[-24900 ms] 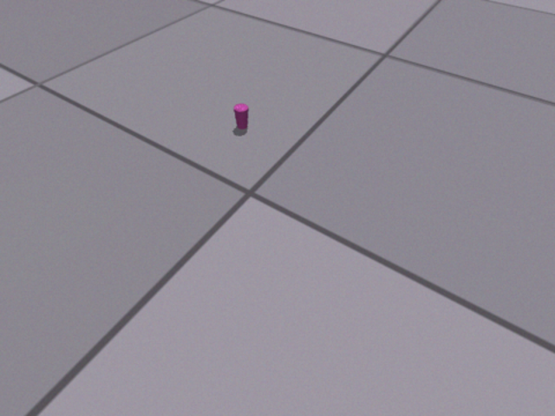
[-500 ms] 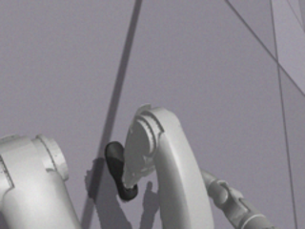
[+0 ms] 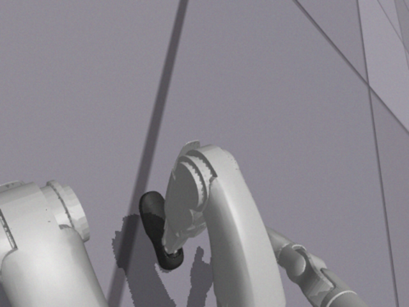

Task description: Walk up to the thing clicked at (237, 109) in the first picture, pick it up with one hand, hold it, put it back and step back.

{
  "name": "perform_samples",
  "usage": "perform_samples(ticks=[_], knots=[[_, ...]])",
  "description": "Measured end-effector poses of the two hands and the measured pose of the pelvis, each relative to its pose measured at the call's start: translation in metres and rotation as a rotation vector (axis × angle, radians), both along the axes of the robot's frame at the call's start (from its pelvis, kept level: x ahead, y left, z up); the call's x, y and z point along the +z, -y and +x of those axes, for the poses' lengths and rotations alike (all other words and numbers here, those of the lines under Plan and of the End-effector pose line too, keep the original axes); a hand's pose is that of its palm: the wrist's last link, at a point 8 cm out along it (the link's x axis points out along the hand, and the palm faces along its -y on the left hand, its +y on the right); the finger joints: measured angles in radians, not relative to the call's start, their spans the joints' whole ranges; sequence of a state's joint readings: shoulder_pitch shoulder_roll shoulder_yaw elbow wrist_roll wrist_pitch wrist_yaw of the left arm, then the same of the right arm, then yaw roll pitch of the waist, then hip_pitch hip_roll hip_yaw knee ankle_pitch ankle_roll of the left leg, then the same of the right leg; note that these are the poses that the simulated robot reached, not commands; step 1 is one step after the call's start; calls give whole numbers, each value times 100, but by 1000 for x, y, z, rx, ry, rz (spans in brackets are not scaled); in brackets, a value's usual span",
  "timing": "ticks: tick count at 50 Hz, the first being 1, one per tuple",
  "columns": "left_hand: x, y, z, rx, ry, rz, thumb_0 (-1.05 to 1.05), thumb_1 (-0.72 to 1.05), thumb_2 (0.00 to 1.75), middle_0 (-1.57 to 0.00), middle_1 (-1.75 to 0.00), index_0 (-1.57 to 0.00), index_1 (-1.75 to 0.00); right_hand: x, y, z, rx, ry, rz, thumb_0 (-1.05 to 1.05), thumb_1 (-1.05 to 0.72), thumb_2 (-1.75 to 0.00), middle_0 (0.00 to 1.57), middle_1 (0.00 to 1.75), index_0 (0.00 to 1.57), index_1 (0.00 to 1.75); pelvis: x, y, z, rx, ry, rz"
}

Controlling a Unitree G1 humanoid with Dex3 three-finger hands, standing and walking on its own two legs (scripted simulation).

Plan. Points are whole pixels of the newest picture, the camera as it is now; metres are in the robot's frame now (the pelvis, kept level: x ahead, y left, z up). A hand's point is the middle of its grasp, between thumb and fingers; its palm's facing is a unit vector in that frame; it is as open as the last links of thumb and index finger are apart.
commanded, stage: withdraw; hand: left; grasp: from the side
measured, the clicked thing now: out of the picture +0.44 +0.27 -0.22
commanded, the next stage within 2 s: rise in 0.20 s
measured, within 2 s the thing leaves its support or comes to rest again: rests again in 0.16 s
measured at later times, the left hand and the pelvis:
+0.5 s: hand out of the picture +0.40 +0.37 -0.08, palm faces +0.33 -0.92 -0.20, open 17.6 cm; pelvis +0.01 +0.00 +0.03, yaw +5 degrees
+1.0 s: hand out of the picture +0.28 +0.33 +0.09, palm faces +0.27 -0.85 -0.46, open 17.3 cm; pelvis +0.03 -0.02 +0.19, yaw +12 degrees
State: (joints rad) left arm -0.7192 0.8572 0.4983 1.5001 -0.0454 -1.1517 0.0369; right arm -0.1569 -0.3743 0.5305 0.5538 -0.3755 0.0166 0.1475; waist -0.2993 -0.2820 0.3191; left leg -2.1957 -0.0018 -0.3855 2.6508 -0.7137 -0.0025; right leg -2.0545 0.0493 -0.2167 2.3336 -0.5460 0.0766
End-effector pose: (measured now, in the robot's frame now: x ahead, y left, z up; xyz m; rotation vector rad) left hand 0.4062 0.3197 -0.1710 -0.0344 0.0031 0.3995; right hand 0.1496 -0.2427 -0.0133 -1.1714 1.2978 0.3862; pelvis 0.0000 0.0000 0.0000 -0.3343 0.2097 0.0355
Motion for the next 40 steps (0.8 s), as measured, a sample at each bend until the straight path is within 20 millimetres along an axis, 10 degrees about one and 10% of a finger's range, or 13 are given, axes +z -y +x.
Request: perform_samples(ticks=[17,31,40], knots=[[73,-68,-31,-43,20,73,-2,-56,7,-5,-2,-4,-2,-3,-2,24,-120,96,97,0,-89,-89,21,30,20,31,15,1,6,36,-102,28],[154,-128,-67,43,-338,265,-2,-56,7,-7,-5,-6,-6,-10,-9,41,-383,205,279,0,-91,-90,20,31,20,31,46,5,11,75,-250,97],[215,-106,-121,48,-569,323,-2,-55,6,-6,-6,-5,-6,3,-8,41,-548,185,366,1,-90,-90,20,30,20,31,95,9,15,98,-345,153]])
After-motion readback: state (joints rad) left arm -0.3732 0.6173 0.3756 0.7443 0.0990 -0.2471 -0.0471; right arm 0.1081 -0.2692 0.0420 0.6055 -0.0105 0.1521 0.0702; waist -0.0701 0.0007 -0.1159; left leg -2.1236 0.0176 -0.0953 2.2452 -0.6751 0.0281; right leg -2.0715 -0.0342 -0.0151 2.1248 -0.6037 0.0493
